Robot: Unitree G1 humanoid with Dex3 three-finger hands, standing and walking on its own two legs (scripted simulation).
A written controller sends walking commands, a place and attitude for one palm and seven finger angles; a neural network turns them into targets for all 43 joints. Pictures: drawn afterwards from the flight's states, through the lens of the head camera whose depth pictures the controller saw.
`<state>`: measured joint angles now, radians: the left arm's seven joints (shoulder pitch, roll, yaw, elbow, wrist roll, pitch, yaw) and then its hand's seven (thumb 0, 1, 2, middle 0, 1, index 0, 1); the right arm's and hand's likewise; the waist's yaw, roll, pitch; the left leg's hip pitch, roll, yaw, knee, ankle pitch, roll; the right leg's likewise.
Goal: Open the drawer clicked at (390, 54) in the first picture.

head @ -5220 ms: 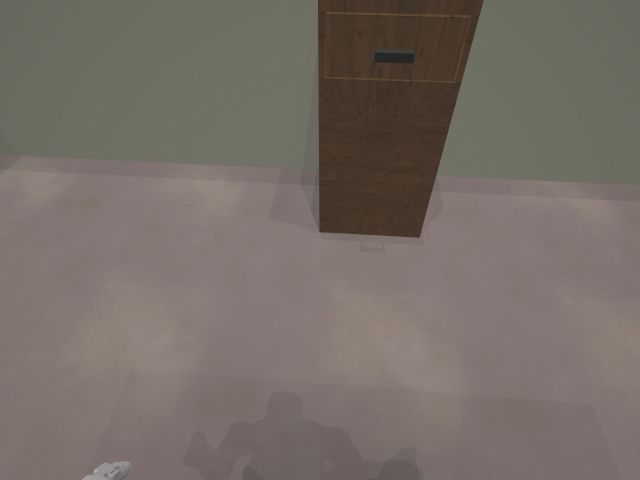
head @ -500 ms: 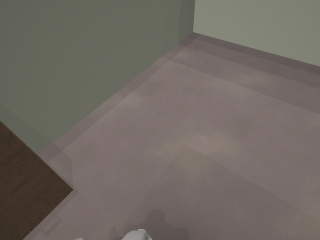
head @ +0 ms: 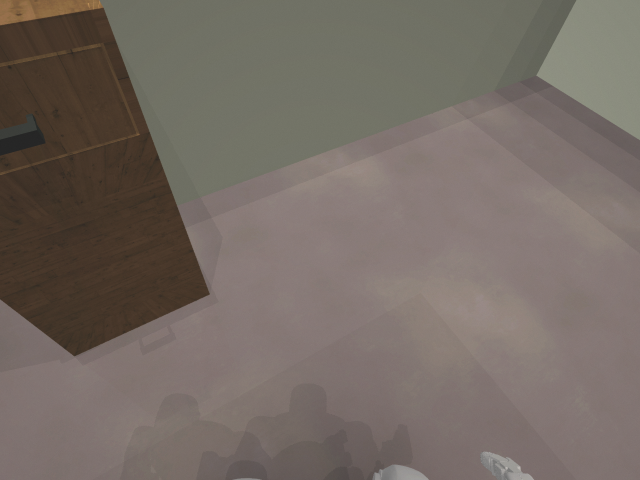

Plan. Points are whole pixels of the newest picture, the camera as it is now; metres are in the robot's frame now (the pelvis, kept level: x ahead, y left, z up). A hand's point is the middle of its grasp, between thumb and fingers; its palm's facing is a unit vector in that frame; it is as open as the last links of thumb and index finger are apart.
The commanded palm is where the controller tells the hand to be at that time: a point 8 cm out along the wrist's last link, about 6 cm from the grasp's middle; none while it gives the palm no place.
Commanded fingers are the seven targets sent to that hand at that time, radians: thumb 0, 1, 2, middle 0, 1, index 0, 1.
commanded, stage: turn to face it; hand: left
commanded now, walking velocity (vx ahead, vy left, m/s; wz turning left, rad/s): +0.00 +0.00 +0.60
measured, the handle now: (1, 134) +0.57 +0.58 +0.03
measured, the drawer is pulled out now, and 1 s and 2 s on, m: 0.00 0.00 0.00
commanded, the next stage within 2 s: take the last steps up to it in 1.00 s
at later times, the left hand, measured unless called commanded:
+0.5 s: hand out of the picture +0.03 +0.17 -0.14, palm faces +0.31 -0.91 -0.27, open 7.4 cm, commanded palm none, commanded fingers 0.00 0.90 0.90 -0.20 -0.30 -0.20 -0.30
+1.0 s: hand out of the picture -0.06 +0.20 -0.15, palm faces +0.51 -0.82 -0.26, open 7.4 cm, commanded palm none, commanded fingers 0.00 0.90 0.90 -0.20 -0.30 -0.20 -0.30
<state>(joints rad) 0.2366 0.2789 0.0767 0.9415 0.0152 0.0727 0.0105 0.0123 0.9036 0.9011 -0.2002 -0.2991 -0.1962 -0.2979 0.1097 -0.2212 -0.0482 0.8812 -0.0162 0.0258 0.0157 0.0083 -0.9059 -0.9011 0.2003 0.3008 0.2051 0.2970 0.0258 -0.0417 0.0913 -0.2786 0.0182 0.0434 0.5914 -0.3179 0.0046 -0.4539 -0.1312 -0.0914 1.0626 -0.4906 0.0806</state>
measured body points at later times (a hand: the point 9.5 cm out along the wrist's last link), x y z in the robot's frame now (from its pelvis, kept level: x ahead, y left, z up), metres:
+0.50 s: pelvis +0.00 -0.04 +0.01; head +0.04 -0.06 +0.46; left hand +0.01 +0.21 -0.12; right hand +0.14 -0.28 -0.14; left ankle -0.06 +0.10 -0.65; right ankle +0.02 -0.14 -0.73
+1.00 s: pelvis -0.01 -0.01 +0.01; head +0.01 +0.00 +0.46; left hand -0.08 +0.25 -0.13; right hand +0.18 -0.18 -0.13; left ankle -0.05 +0.08 -0.73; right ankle +0.05 -0.14 -0.69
